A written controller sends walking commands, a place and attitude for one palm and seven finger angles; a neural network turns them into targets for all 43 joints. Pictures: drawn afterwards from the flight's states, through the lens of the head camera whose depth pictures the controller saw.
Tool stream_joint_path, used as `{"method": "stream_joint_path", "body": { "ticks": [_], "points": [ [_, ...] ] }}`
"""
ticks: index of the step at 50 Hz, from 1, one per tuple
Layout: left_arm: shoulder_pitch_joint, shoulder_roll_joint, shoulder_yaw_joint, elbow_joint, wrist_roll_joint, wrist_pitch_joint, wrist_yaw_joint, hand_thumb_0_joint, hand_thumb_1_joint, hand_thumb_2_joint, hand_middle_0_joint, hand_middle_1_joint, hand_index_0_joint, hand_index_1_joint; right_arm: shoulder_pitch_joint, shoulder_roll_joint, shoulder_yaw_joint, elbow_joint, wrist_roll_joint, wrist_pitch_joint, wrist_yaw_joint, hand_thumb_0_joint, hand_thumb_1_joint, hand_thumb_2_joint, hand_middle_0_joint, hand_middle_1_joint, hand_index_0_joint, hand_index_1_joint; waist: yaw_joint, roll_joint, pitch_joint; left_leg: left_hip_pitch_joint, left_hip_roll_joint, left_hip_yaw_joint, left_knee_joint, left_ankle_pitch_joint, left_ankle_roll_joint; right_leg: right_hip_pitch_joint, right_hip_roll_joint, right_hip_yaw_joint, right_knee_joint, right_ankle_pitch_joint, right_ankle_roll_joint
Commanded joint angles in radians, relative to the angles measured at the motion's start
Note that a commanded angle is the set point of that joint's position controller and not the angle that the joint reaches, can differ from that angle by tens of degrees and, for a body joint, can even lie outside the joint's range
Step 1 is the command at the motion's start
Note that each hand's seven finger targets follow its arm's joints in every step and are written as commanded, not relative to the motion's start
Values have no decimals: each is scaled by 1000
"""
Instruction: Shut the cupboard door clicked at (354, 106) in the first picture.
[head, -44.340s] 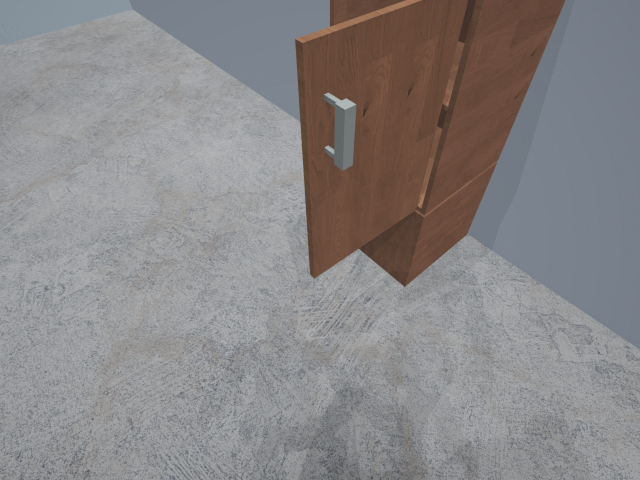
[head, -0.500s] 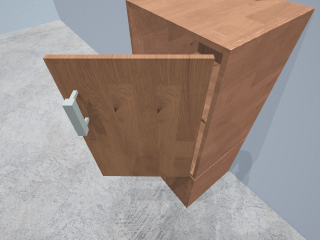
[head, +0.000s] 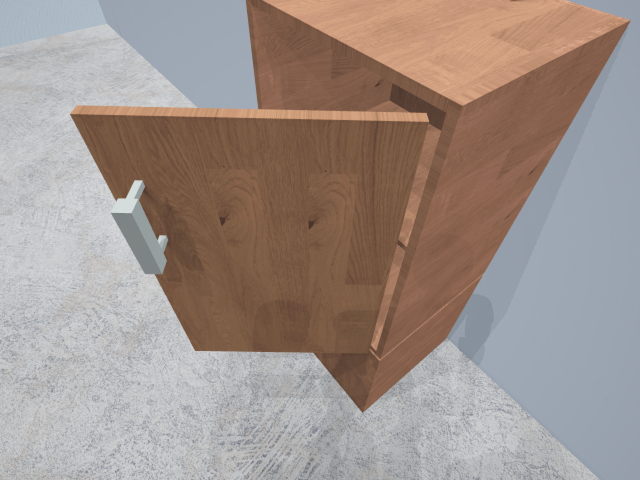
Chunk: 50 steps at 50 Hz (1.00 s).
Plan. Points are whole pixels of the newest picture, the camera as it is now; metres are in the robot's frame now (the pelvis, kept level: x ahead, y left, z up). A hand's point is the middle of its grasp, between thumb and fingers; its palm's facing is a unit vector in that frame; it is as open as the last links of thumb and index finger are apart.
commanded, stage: look again from close up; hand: left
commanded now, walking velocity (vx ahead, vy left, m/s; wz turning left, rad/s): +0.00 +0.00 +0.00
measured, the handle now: (146, 227) +0.40 +0.26 +0.09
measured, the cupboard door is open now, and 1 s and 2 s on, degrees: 51 51 51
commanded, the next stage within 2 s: shuffle to correct the standing spot in 0.20 s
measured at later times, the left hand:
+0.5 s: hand out of the picture +0.00 +0.17 -0.18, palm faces +0.04 -0.98 -0.19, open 7.4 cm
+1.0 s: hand out of the picture -0.02 +0.20 -0.18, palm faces +0.02 -0.98 -0.18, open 7.4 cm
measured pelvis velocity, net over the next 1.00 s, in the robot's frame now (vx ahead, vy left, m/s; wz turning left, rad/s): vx -0.02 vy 0.03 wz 0.00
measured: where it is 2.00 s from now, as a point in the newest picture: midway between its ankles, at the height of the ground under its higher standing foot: outside the picture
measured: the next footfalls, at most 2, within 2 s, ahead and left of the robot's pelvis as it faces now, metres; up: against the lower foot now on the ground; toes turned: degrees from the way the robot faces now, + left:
none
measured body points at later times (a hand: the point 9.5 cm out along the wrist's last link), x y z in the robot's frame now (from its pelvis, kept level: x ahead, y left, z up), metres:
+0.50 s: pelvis +0.00 +0.00 +0.00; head +0.02 +0.01 +0.45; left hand +0.00 +0.22 -0.16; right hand +0.00 -0.22 -0.16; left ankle -0.02 +0.09 -0.74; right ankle +0.00 -0.11 -0.74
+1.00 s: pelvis -0.02 +0.03 -0.01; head -0.02 +0.03 +0.44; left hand -0.02 +0.25 -0.17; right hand +0.01 -0.21 -0.16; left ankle -0.02 +0.09 -0.74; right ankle +0.00 -0.11 -0.74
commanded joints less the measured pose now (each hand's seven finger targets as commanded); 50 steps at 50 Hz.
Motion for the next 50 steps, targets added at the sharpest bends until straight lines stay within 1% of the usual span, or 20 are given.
{"method": "stream_joint_path", "body": {
  "ticks": [1, 15, 18, 21, 24, 26, 27, 28, 29, 30, 31, 32, 33, 35, 37, 38, 40, 43, 47, 50],
  "points": [
    [64, 93, 12, -27, 1, -19, 10, 0, 900, 900, -200, -300, -200, -300, 54, -87, -16, -19, 3, -14, -1, 0, -900, -900, 200, 300, 200, 300, -3, 4, 20, -48, 115, -112, -90, 127, -2, 6, -94, 101, -69, 123, -31],
    [88, 74, 12, -14, 2, -20, 11, 0, 900, 900, -200, -300, -200, -300, 58, -78, -19, -12, 2, -17, -7, 0, -900, -900, 200, 300, 200, 300, -2, 0, 16, -26, 119, -107, -87, 165, 0, 12, -91, 103, -66, 167, -31],
    [81, 95, 22, -33, 2, -15, 17, 0, 900, 900, -200, -300, -200, -300, 52, -81, -27, -29, 5, -12, -8, 0, -900, -900, 200, 300, 200, 300, 5, 30, 10, -29, 119, -103, -67, 248, -3, 13, -112, 118, -32, 256, -39],
    [81, 115, 37, -49, 4, -7, 22, 0, 900, 900, -200, -300, -200, -300, 43, -100, -41, -55, 2, 5, -8, 0, -900, -900, 200, 300, 200, 300, 7, 20, -20, -25, 121, -91, -11, 281, -10, 5, -138, 137, 13, 317, -52],
    [67, 135, 54, -77, 7, 3, 25, 0, 900, 900, -200, -300, -200, -300, 37, -110, -55, -87, -2, 21, -7, 0, -900, -900, 200, 300, 200, 300, 9, -9, -35, -56, 111, -76, 46, 258, -14, -3, -166, 162, 41, 337, -70],
    [54, 146, 58, -94, 9, 9, 25, 0, 900, 900, -200, -300, -200, -300, 35, -100, -60, -106, -2, 31, -4, 0, -900, -900, 200, 300, 200, 300, 1, -57, -36, -68, 91, -65, 82, 171, -21, -38, -192, 195, 23, 284, -90],
    [116, 150, 52, -74, 13, -4, 51, 0, 900, 900, -200, -300, -200, -300, -49, -132, -65, -188, 15, 11, 4, 0, -900, -900, 200, 300, 200, 300, 7, -24, -47, -101, 111, -58, 194, 158, -39, -20, -201, 202, 52, 627, -57],
    [81, 186, 52, -96, 10, -9, 48, 0, 900, 900, -200, -300, -200, -300, -6, -112, -62, -191, 15, 8, 2, 0, -900, -900, 200, 300, 200, 300, -26, 23, -136, -112, 65, -37, 158, 176, -51, 83, -232, 201, 114, 788, -88],
    [77, 181, 57, -129, 6, -10, 48, 0, 900, 900, -200, -300, -200, -300, 52, -92, -61, -188, 10, 7, 3, 0, -900, -900, 200, 300, 200, 300, -25, -57, -209, -90, 81, -58, 109, 81, -32, 102, -211, 177, 148, 588, -101],
    [38, 156, 45, -146, 8, -7, 42, 0, 900, 900, -200, -300, -200, -300, 40, -104, -61, -191, 7, 9, 4, 0, -900, -900, 200, 300, 200, 300, -28, -70, -200, -71, 89, -81, 90, 109, -20, 61, -170, 149, 139, 421, -82],
    [14, 141, 36, -156, 7, -2, 34, 0, 900, 900, -200, -300, -200, -300, 15, -117, -59, -193, 4, 13, 6, 0, -900, -900, 200, 300, 200, 300, -24, -37, -130, -84, 110, -113, 59, 93, -7, -10, -129, 126, 98, 186, -57],
    [5, 129, 28, -158, 8, 3, 26, 0, 900, 900, -200, -300, -200, -300, -9, -125, -56, -198, 0, 15, 10, 0, -900, -900, 200, 300, 200, 300, -16, -7, -31, -138, 124, -150, 4, -2, 6, -66, -93, 109, 46, -24, -40],
    [3, 124, 23, -158, 13, 8, 21, 0, 900, 900, -200, -300, -200, -300, -14, -133, -53, -201, -7, 14, 14, 0, -900, -900, 200, 300, 200, 300, -12, 21, 44, -195, 131, -172, -47, -99, 15, -87, -63, 89, 29, -110, -34],
    [28, 117, 21, -152, 19, 12, 12, 0, 900, 900, -200, -300, -200, -300, -13, -163, -56, -201, -13, 19, 21, 0, -900, -900, 200, 300, 200, 300, -8, 6, 108, -282, 129, -201, -118, -350, 21, -85, -30, 63, 40, -209, -28],
    [55, 113, 22, -158, 24, 17, 5, 0, 900, 900, -200, -300, -200, -300, -26, -194, -63, -209, -17, 23, 25, 0, -900, -900, 200, 300, 200, 300, -2, 37, 116, -314, 152, -233, -171, -458, 38, -80, 6, 24, 101, -203, -24],
    [63, 110, 23, -164, 26, 17, 2, 0, 900, 900, -200, -300, -200, -300, -31, -194, -65, -214, -19, 22, 23, 0, -900, -900, 200, 300, 200, 300, 2, 67, 106, -306, 162, -241, -180, -459, 47, -79, 15, 11, 126, -180, -26],
    [72, 102, 24, -166, 24, 12, -5, 0, 900, 900, -200, -300, -200, -300, -35, -205, -66, -212, -16, 19, 20, 0, -900, -900, 200, 300, 200, 300, 0, 72, 74, -266, 172, -253, -171, -436, 54, -84, 21, 18, 140, -149, -28],
    [68, 104, 23, -170, 21, 4, -10, 0, 900, 900, -200, -300, -200, -300, -33, -189, -60, -211, -14, 13, 17, 0, -900, -900, 200, 300, 200, 300, -2, 37, 77, -249, 164, -238, -136, -363, 54, -80, 12, 54, 88, -120, -38],
    [81, 116, 16, -155, 15, -11, -6, 0, 900, 900, -200, -300, -200, -300, -21, -168, -47, -192, -9, 4, 18, 0, -900, -900, 200, 300, 200, 300, -9, 16, 78, -203, 111, -183, -75, -265, 28, -103, -33, 154, 8, -131, -58],
    [79, 113, 13, -137, 10, -16, -2, 0, 900, 900, -200, -300, -200, -300, 2, -152, -40, -169, -3, -3, 15, 0, -900, -900, 200, 300, 200, 300, -18, -16, 55, -150, 100, -154, -41, -146, 20, -102, -47, 171, -6, -57, -54]
  ]
}}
